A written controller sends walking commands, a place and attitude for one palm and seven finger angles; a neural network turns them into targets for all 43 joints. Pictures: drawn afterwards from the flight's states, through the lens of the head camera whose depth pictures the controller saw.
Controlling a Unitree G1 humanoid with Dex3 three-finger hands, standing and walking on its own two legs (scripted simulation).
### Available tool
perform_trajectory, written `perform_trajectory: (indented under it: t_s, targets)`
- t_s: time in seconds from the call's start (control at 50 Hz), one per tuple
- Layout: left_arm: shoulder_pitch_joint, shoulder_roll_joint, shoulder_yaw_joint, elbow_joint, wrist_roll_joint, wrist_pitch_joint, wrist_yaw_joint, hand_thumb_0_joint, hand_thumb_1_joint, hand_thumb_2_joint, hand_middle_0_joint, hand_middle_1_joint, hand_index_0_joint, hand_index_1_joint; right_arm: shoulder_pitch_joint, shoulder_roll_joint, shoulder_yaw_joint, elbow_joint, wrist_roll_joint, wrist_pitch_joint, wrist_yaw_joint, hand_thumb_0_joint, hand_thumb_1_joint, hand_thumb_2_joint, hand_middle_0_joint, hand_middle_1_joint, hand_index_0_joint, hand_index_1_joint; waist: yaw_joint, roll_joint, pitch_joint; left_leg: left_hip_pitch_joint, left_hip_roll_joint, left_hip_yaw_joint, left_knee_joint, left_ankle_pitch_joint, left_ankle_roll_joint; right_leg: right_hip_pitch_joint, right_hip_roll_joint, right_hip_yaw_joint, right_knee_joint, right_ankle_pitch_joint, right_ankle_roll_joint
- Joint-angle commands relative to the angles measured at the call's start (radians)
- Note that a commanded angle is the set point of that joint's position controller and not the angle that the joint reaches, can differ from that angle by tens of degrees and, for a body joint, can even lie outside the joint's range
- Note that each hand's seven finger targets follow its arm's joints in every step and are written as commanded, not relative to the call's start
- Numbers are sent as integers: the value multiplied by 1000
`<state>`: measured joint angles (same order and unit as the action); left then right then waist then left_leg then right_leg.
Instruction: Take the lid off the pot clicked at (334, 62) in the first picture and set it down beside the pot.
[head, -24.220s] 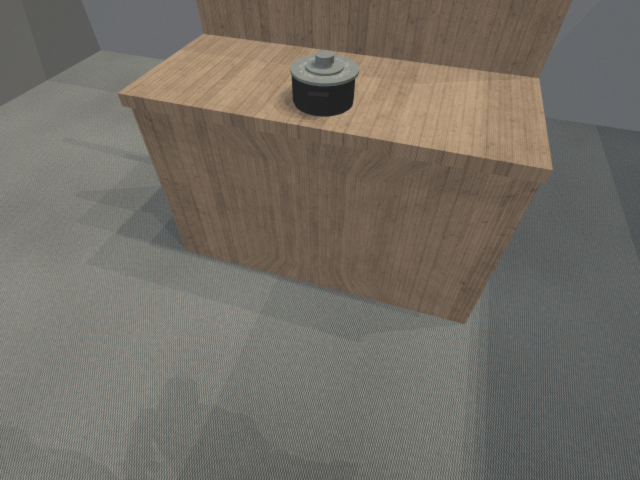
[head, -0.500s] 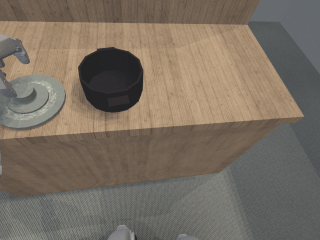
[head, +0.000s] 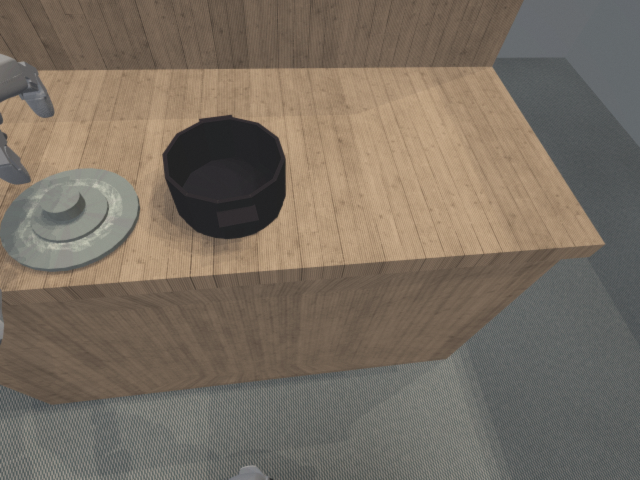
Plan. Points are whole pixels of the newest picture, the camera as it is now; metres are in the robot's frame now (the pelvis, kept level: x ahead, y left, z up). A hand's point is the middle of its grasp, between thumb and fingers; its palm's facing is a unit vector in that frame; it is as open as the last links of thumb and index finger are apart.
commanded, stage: raise the empty hand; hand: left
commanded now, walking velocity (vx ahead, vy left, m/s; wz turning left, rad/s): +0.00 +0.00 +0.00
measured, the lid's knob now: (63, 203) +0.50 +0.33 +0.02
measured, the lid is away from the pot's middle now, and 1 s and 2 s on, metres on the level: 0.23 0.23 0.23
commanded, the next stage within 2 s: draw the hand back to the body in 0.26 s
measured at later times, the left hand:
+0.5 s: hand out of the picture +0.48 +0.32 +0.17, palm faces -0.35 -0.11 -0.93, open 11.0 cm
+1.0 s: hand (35, 141) +0.43 +0.26 +0.19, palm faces +0.15 -0.81 -0.57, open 11.0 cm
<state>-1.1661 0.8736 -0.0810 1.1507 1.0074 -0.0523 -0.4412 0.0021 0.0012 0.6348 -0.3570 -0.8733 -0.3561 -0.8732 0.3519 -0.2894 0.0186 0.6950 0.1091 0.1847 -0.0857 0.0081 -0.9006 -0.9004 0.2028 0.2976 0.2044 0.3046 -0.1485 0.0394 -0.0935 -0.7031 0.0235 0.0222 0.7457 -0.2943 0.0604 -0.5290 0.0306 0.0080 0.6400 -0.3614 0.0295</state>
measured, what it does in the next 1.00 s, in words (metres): stands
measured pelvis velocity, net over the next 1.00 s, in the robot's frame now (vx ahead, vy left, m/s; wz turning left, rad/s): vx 0.00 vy -0.01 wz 0.02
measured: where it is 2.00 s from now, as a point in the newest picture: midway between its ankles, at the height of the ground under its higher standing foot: outside the picture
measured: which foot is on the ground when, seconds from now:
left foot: down 0.00-1.00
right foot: down 0.00-1.00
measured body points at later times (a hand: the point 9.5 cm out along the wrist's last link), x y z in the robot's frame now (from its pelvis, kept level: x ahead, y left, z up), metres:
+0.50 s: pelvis +0.01 +0.00 +0.00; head +0.08 +0.01 +0.45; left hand +0.49 +0.32 +0.23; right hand +0.03 -0.28 -0.12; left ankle +0.03 +0.08 -0.71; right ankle -0.04 -0.15 -0.71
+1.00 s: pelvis +0.00 -0.01 +0.02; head +0.03 +0.00 +0.47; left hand +0.41 +0.30 +0.22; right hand +0.13 -0.25 -0.09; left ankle +0.03 +0.08 -0.71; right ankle -0.04 -0.15 -0.71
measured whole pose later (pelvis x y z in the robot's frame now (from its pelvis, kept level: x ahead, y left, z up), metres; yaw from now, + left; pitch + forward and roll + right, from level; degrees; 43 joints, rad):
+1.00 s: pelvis +0.00 -0.01 +0.02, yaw +1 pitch +4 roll -2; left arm -0.73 0.60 0.15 0.69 0.18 -0.09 -0.14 0.00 0.00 0.63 -0.36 -0.87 -0.36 -0.87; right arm 0.24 -0.25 0.07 0.58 0.09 0.13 -0.08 0.01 -0.90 -0.90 0.20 0.30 0.20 0.30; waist -0.01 0.01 0.00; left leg -0.41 0.00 0.03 0.56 -0.22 0.05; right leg -0.26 0.01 0.01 0.49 -0.31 0.00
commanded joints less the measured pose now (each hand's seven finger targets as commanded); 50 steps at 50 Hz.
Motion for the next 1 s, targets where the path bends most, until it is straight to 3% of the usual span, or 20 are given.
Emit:
perform_trajectory:
  t_s: [0.0,0.1,0.16,0.2,0.26,0.34,0.36,0.38,0.46,0.52,0.6,0.64,0.68,0.82,0.84,0.86,0.88,0.92,0.96,0.98]
  targets:
    - [-494,262,61,-174,-17,4,26,0,-7,636,-344,-868,-344,-868,106,-190,-61,-43,-6,-14,-13,0,-900,-900,200,300,200,300,-8,120,-385,555,-24,-43,-53,343,19,-107,67,-58,-99,248,-58]
    - [-485,246,32,-138,-10,22,14,0,-7,636,-344,-868,-344,-868,88,-190,-57,-46,0,-8,-7,0,-900,-900,200,300,200,300,-4,105,-322,512,-32,-33,-67,307,18,-94,64,-57,-110,244,-61]
    - [-544,198,-8,-224,-22,19,-1,0,-7,636,-344,-868,-344,-868,76,-188,-57,-47,0,-14,-3,0,-900,-900,200,300,200,300,0,139,-368,574,-26,-37,-73,364,19,-90,65,-62,-110,253,-62]
    - [-527,269,53,-209,-11,18,2,0,-7,636,-344,-868,-344,-868,89,-190,-63,-48,-4,-8,-2,0,-900,-900,200,300,200,300,2,124,-399,575,-28,-43,-62,378,21,-69,64,-56,-108,273,-60]
    - [-493,262,59,-224,-28,3,-7,0,-7,636,-344,-868,-344,-868,77,-185,-61,-57,0,-6,0,0,-900,-900,200,300,200,300,12,107,-417,577,-31,-30,-56,443,23,-39,64,-58,-98,320,-57]
    - [-502,267,56,-201,-10,17,4,0,-7,636,-344,-868,-344,-868,72,-189,-63,-59,-3,7,8,0,-900,-900,200,300,200,300,7,117,-359,549,-29,-35,-66,405,17,-69,63,-59,-105,292,-59]
    - [-482,247,51,-244,-17,8,2,0,-7,636,-344,-868,-344,-868,61,-182,-61,-69,-3,5,11,0,-900,-900,200,300,200,300,22,131,-397,579,-30,-31,-61,474,19,-48,64,-61,-96,319,-62]
    - [-480,311,106,-272,-5,8,10,0,-7,636,-344,-868,-344,-868,63,-183,-67,-76,-10,11,15,0,-900,-900,200,300,200,300,27,145,-438,596,-28,-38,-57,484,17,-33,63,-54,-95,324,-59]
    - [-368,274,116,-298,-35,-1,4,0,-7,636,-344,-868,-344,-868,29,-171,-66,-109,-4,25,25,0,-900,-900,200,300,200,300,42,111,-425,592,-33,-31,-57,535,21,-5,59,-61,-92,352,-61]
    - [-339,344,175,-356,-37,3,10,0,-7,636,-344,-868,-344,-868,6,-170,-68,-132,-7,40,29,0,-900,-900,200,300,200,300,48,102,-436,571,-38,-31,-69,485,25,35,52,-54,-99,356,-59]
    - [-292,258,128,-403,-53,8,9,0,-7,636,-344,-868,-344,-868,-29,-160,-70,-144,-5,50,37,0,-900,-900,200,300,200,300,40,112,-386,606,-34,-45,-81,477,26,-8,52,-63,-117,301,-62]
    - [-254,279,155,-419,-69,9,9,0,-7,636,-344,-868,-344,-868,-42,-161,-69,-150,-4,52,39,0,-900,-900,200,300,200,300,45,83,-361,582,-38,-39,-96,412,30,14,50,-63,-127,283,-62]
    - [-235,296,177,-517,-79,6,13,0,-7,636,-344,-868,-344,-868,-68,-157,-68,-169,-5,53,43,0,-900,-900,200,300,200,300,59,131,-410,630,-37,-48,-96,475,29,36,44,-58,-122,300,-66]
    - [-132,218,144,-585,-114,30,21,0,-7,636,-344,-868,-344,-868,-133,-147,-59,-188,-1,54,48,0,-900,-900,200,300,200,300,68,98,-314,606,-40,-59,-147,348,25,36,39,-72,-150,220,-71]
    - [-207,-54,285,-650,-718,-37,178,0,-7,636,-344,-868,-344,-868,-22,-88,-44,-275,-6,-21,32,0,-900,-900,200,300,200,300,42,109,-242,765,39,-98,-220,150,-5,-20,25,-81,-194,133,-97]
    - [-150,-86,232,-693,-791,-72,257,0,-7,636,-344,-868,-344,-868,-83,-110,-16,-258,-9,-62,14,0,-900,-900,200,300,200,300,58,106,-233,823,62,-165,-278,75,-9,-9,26,-61,-211,83,-101]
    - [-68,-104,235,-685,-803,-65,310,0,-7,636,-344,-868,-344,-868,-108,-107,-13,-248,-13,-77,4,0,-900,-900,200,300,200,300,64,110,-219,828,79,-192,-312,-16,-16,-14,24,-55,-215,48,-95]
    - [-30,-43,344,-647,-923,-62,390,0,-7,636,-344,-868,-344,-868,-107,-130,-11,-226,-28,-104,-17,0,-900,-900,200,300,200,300,85,-4,-220,743,53,-143,-313,-3,-10,84,23,-34,-238,106,-90]
    - [0,49,452,-637,-968,-69,447,0,16,642,-341,-854,-341,-854,-106,-147,-8,-194,-38,-118,-25,0,-900,-900,200,300,200,300,107,-41,-215,680,29,-82,-307,70,-12,177,20,-24,-262,164,-87]
    - [-22,40,452,-668,-977,-76,465,0,39,649,-337,-840,-337,-840,-116,-140,-7,-189,-41,-130,-23,0,-900,-900,200,300,200,300,106,2,-215,679,27,-66,-311,96,-20,199,16,-18,-268,185,-84]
